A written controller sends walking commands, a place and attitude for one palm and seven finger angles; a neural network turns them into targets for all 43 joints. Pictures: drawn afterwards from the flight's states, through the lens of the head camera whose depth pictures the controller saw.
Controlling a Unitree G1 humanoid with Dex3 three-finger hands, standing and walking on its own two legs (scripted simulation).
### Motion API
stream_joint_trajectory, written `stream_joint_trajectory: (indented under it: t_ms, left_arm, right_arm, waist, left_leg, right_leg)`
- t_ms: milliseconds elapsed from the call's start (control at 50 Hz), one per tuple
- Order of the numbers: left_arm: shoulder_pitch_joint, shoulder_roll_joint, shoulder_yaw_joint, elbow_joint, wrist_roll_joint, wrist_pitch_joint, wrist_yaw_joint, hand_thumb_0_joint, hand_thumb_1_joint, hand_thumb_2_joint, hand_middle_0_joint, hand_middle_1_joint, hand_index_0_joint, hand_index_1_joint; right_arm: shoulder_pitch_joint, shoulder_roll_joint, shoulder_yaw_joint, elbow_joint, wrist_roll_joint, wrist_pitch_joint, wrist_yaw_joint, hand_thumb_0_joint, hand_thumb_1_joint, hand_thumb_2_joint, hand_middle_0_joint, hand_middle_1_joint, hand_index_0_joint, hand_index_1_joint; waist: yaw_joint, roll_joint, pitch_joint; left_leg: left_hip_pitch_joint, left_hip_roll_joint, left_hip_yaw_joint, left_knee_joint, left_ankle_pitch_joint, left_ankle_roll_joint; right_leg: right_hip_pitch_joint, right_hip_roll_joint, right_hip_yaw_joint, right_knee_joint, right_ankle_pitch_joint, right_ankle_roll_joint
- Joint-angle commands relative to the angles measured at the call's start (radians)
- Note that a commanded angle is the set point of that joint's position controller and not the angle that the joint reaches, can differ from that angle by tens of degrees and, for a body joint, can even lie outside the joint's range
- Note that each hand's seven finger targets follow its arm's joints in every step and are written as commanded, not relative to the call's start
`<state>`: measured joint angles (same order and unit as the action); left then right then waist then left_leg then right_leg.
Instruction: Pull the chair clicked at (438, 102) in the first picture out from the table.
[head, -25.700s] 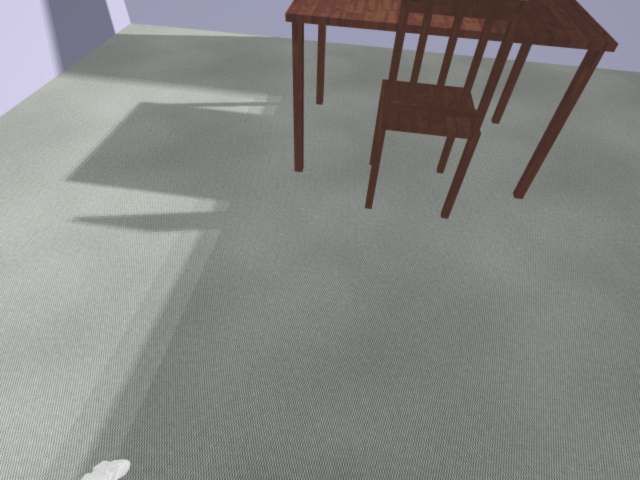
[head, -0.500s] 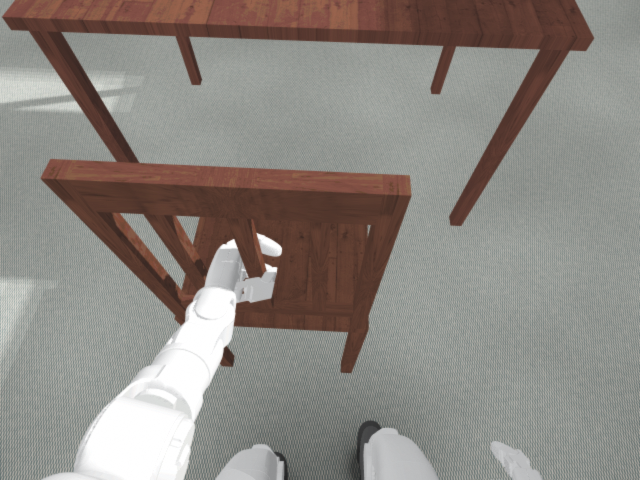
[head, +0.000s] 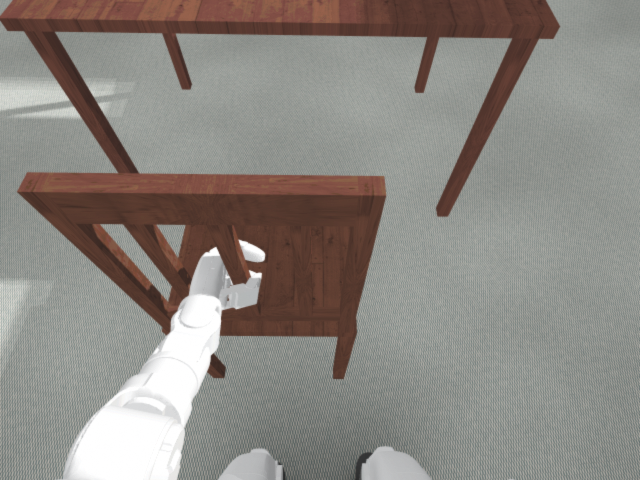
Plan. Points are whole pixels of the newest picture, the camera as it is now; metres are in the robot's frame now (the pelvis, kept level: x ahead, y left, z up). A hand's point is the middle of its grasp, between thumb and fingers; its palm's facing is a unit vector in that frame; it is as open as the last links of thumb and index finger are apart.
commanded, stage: step backward, pulling the chair out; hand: left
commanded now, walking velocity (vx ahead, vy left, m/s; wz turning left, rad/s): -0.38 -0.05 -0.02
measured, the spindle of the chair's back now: (239, 274) +0.39 +0.13 -0.06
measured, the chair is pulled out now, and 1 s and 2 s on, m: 0.39 0.53 0.60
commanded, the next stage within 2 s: stop walking, hand still on the chair in 1.00 s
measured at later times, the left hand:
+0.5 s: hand (245, 342) +0.29 +0.11 -0.06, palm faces -0.03 -0.98 -0.20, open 5.7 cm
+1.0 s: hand (232, 386) +0.23 +0.12 -0.06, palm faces -0.04 -0.98 -0.17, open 5.7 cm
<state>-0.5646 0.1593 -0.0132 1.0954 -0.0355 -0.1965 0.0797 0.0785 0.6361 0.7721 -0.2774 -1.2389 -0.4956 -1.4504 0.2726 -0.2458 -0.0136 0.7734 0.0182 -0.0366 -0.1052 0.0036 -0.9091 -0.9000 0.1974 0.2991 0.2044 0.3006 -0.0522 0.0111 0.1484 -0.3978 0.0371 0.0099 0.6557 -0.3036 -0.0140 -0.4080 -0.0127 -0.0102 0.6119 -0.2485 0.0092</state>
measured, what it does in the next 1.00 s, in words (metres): walks backwards: left foot, then left foot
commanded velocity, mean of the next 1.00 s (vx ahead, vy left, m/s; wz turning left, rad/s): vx -0.31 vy -0.02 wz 0.00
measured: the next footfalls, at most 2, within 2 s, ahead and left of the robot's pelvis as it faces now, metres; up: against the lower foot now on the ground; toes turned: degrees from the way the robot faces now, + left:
left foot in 0.16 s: +0.04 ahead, +0.13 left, +0.00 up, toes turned +1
left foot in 0.64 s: -0.08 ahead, +0.13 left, +0.00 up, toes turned +1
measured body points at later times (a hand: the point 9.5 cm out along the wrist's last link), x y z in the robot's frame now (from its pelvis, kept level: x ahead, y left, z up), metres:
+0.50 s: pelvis -0.08 -0.01 -0.01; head -0.01 -0.02 +0.44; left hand +0.28 +0.16 -0.05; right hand +0.00 -0.27 -0.14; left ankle -0.02 +0.13 -0.71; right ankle +0.03 -0.13 -0.72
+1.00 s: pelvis -0.14 +0.00 +0.00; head -0.06 +0.00 +0.45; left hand +0.23 +0.17 -0.05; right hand -0.06 -0.25 -0.13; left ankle -0.13 +0.13 -0.72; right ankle -0.08 -0.13 -0.72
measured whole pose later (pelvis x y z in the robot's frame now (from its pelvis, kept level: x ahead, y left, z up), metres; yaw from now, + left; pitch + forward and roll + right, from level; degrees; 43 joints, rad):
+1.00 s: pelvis -0.14 +0.00 +0.00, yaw +0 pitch +1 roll -1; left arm -0.57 0.18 0.02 1.15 -0.05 -0.18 0.07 0.09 0.63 0.79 -0.29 -1.23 -0.49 -1.45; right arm 0.23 -0.22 0.02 0.79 0.04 -0.03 -0.09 0.00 -0.91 -0.90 0.20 0.30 0.21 0.30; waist -0.06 0.02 0.14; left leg -0.35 0.06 0.01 0.64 -0.33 -0.03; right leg -0.38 -0.01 -0.04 0.57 -0.21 0.01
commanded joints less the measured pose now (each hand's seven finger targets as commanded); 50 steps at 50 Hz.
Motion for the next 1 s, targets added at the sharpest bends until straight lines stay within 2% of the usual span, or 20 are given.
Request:
stream_joint_trajectory:
  t_ms: [0,40,100,160,200,240,300,360,400,440,480,560,600,640,680,740,800,840,900,980]
  left_arm:
    - [-0.389,0.137,0.011,-0.181,0.028,-0.099,0.012,0.0,0.9,0.9,-0.5,-1.45,-0.5,-1.45]
    - [-0.375,0.206,0.058,-0.186,0.023,-0.103,0.021,0.0,0.9,0.9,-0.5,-1.45,-0.5,-1.45]
    - [-0.314,0.211,0.055,-0.159,0.018,-0.078,0.014,0.0,0.9,0.9,-0.5,-1.45,-0.5,-1.45]
    - [-0.299,0.204,0.064,-0.176,0.019,-0.076,0.018,0.0,0.9,0.9,-0.5,-1.45,-0.5,-1.45]
    - [-0.299,0.159,0.037,-0.214,0.007,-0.076,0.014,0.0,0.9,0.9,-0.5,-1.45,-0.5,-1.45]
    - [-0.355,0.133,0.021,-0.265,0.013,-0.081,0.007,0.0,0.9,0.9,-0.5,-1.45,-0.5,-1.45]
    - [-0.338,0.134,0.027,-0.248,0.012,-0.076,0.008,0.0,0.9,0.9,-0.5,-1.45,-0.5,-1.45]
    - [-0.362,0.182,0.043,-0.254,0.022,-0.092,0.014,0.0,0.9,0.9,-0.5,-1.45,-0.5,-1.45]
    - [-0.331,0.224,0.053,-0.208,0.024,-0.076,0.016,0.0,0.9,0.9,-0.5,-1.45,-0.5,-1.45]
    - [-0.303,0.259,0.074,-0.167,0.022,-0.068,0.029,0.0,0.9,0.9,-0.5,-1.45,-0.5,-1.45]
    - [-0.275,0.241,0.077,-0.132,0.022,-0.054,0.029,0.0,0.9,0.9,-0.5,-1.45,-0.5,-1.45]
    - [-0.288,0.189,0.061,-0.126,0.004,-0.06,0.011,0.0,0.9,0.9,-0.5,-1.45,-0.5,-1.45]
    - [-0.277,0.178,0.046,-0.107,-0.001,-0.057,0.009,0.0,0.9,0.9,-0.5,-1.45,-0.5,-1.45]
    - [-0.308,0.121,0.024,-0.126,-0.006,-0.056,0.001,0.0,0.9,0.9,-0.5,-1.45,-0.5,-1.45]
    - [-0.43,0.1,0.004,-0.246,-0.012,-0.06,-0.004,0.0,0.9,0.9,-0.5,-1.45,-0.5,-1.45]
    - [-0.371,0.071,0.006,-0.169,-0.003,-0.055,-0.003,0.0,0.9,0.9,-0.5,-1.45,-0.5,-1.45]
    - [-0.346,0.099,0.012,-0.13,0.013,-0.061,-0.009,0.0,0.9,0.9,-0.5,-1.45,-0.5,-1.45]
    - [-0.336,0.109,0.006,-0.121,0.021,-0.072,-0.008,0.0,0.9,0.9,-0.5,-1.45,-0.5,-1.45]
    - [-0.299,0.194,0.052,-0.116,-0.003,-0.043,0.0,0.0,0.9,0.9,-0.5,-1.45,-0.5,-1.45]
    - [-0.319,0.187,0.051,-0.122,-0.011,-0.032,0.009,0.0,0.9,0.9,-0.5,-1.45,-0.5,-1.45]
  right_arm:
    - [0.054,-0.147,-0.048,-0.056,0.005,-0.035,-0.005,0.0,-0.9,-0.9,0.2,0.3,0.2,0.3]
    - [0.033,-0.148,-0.06,-0.058,0.012,-0.034,-0.022,0.0,-0.9,-0.9,0.2,0.3,0.2,0.3]
    - [0.0,-0.138,-0.045,-0.068,0.013,-0.032,-0.022,0.0,-0.9,-0.9,0.2,0.3,0.2,0.3]
    - [0.005,-0.15,-0.039,-0.069,0.006,-0.036,-0.03,0.0,-0.9,-0.9,0.2,0.3,0.2,0.3]
    - [-0.015,-0.158,-0.044,-0.1,0.006,-0.024,-0.025,0.0,-0.9,-0.9,0.2,0.3,0.2,0.3]
    - [-0.04,-0.136,-0.038,-0.115,-0.004,-0.02,-0.014,0.0,-0.9,-0.9,0.2,0.3,0.2,0.3]
    - [-0.005,-0.135,-0.043,-0.106,-0.004,-0.023,-0.004,0.0,-0.9,-0.9,0.2,0.3,0.2,0.3]
    - [0.004,-0.134,-0.051,-0.099,0.006,-0.025,-0.013,0.0,-0.9,-0.9,0.2,0.3,0.2,0.3]
    - [-0.016,-0.133,-0.05,-0.098,0.012,-0.021,-0.016,0.0,-0.9,-0.9,0.2,0.3,0.2,0.3]
    - [-0.016,-0.137,-0.053,-0.077,0.016,-0.028,-0.012,0.0,-0.9,-0.9,0.2,0.3,0.2,0.3]
    - [-0.014,-0.139,-0.039,-0.056,0.008,-0.028,-0.009,0.0,-0.9,-0.9,0.2,0.3,0.2,0.3]
    - [0.012,-0.121,-0.004,-0.048,0.017,-0.046,-0.014,0.0,-0.9,-0.9,0.2,0.3,0.2,0.3]
    - [0.041,-0.139,-0.005,-0.042,0.018,-0.052,-0.027,0.0,-0.9,-0.9,0.2,0.3,0.2,0.3]
    - [0.029,-0.185,-0.024,-0.07,0.018,-0.046,-0.031,0.0,-0.9,-0.9,0.2,0.3,0.2,0.3]
    - [-0.026,-0.136,-0.017,-0.088,-0.007,-0.038,-0.02,0.0,-0.9,-0.9,0.2,0.3,0.2,0.3]
    - [0.039,-0.148,-0.038,-0.06,-0.002,-0.035,0.007,0.0,-0.9,-0.9,0.2,0.3,0.2,0.3]
    - [0.064,-0.161,-0.041,-0.047,0.009,-0.038,0.014,0.0,-0.9,-0.9,0.2,0.3,0.2,0.3]
    - [0.054,-0.148,-0.039,-0.056,0.009,-0.041,0.011,0.0,-0.9,-0.9,0.2,0.3,0.2,0.3]
    - [0.024,-0.155,-0.037,-0.05,0.024,-0.026,-0.01,0.0,-0.9,-0.9,0.2,0.3,0.2,0.3]
    - [-0.002,-0.163,-0.027,-0.062,0.02,-0.018,-0.023,0.0,-0.9,-0.9,0.2,0.3,0.2,0.3]
  waist:
    - [-0.009,0.007,-0.478]
    - [-0.007,-0.081,-0.568]
    - [0.013,-0.057,-0.525]
    - [0.005,-0.072,-0.5]
    - [0.012,0.109,-0.485]
    - [0.019,0.209,-0.472]
    - [0.02,0.172,-0.446]
    - [-0.002,0.05,-0.512]
    - [0.015,-0.054,-0.432]
    - [0.036,-0.168,-0.424]
    - [0.037,-0.163,-0.422]
    - [0.021,-0.189,-0.442]
    - [0.017,-0.074,-0.402]
    - [0.042,0.168,-0.375]
    - [0.035,0.312,-0.409]
    - [0.031,0.123,-0.393]
    - [0.015,0.041,-0.452]
    - [-0.005,0.018,-0.419]
    - [0.011,-0.061,-0.47]
    - [0.027,0.119,-0.448]
  left_leg:
    - [0.151,0.151,-0.097,-0.001,0.569,-0.001]
    - [0.107,0.074,-0.053,0.067,0.212,-0.034]
    - [0.074,0.041,-0.071,0.054,-0.1,-0.024]
    - [0.143,0.082,-0.086,-0.151,0.146,0.013]
    - [0.103,0.21,-0.199,-0.23,0.351,0.085]
    - [0.088,0.259,-0.225,-0.222,0.418,0.118]
    - [0.128,0.263,-0.198,-0.15,0.495,0.121]
    - [0.073,0.175,-0.09,-0.069,0.345,0.045]
    - [-0.006,0.067,-0.046,0.028,-0.116,0.0]
    - [0.068,-0.03,-0.027,0.286,-0.234,-0.019]
    - [0.043,-0.026,-0.076,0.35,-0.24,-0.013]
    - [0.168,-0.025,-0.009,-0.002,-0.159,-0.009]
    - [0.207,0.016,-0.004,-0.261,-0.038,0.011]
    - [0.13,0.222,-0.213,-0.3,0.202,0.105]
    - [0.173,0.317,-0.274,-0.264,0.495,0.168]
    - [0.429,0.3,-0.215,-0.062,0.976,0.127]
    - [0.335,0.221,-0.134,0.077,0.912,0.039]
    - [0.175,0.146,-0.089,0.058,0.547,-0.013]
    - [0.137,0.1,-0.081,-0.005,0.181,-0.024]
    - [0.166,0.188,-0.143,-0.166,0.377,0.041]
  right_leg:
    - [0.332,-0.171,0.132,-0.093,0.694,-0.064]
    - [0.406,-0.255,0.204,-0.102,0.855,-0.103]
    - [0.304,-0.295,0.208,-0.157,0.58,-0.101]
    - [0.217,-0.172,0.094,-0.141,0.277,-0.024]
    - [0.229,-0.045,0.025,0.032,0.136,0.012]
    - [0.205,-0.03,0.028,0.101,-0.018,-0.001]
    - [0.186,-0.033,0.039,0.04,0.016,-0.01]
    - [0.305,-0.116,0.103,-0.035,0.358,-0.025]
    - [0.152,-0.248,0.237,-0.174,0.05,-0.085]
    - [0.034,-0.352,0.34,-0.395,-0.245,-0.13]
    - [0.066,-0.364,0.316,-0.384,-0.138,-0.155]
    - [0.097,-0.244,0.125,-0.265,-0.031,-0.062]
    - [0.09,-0.19,0.1,-0.172,-0.052,-0.023]
    - [0.068,-0.049,-0.001,0.111,0.004,0.012]
    - [0.033,-0.047,0.023,0.287,-0.171,0.005]
    - [-0.005,-0.04,0.023,0.049,-0.067,-0.022]
    - [0.269,-0.076,0.034,-0.178,0.47,-0.058]
    - [0.342,-0.192,0.102,-0.12,0.721,-0.096]
    - [0.328,-0.247,0.155,-0.081,0.689,-0.106]
    - [0.225,-0.107,0.058,-0.016,0.324,-0.013]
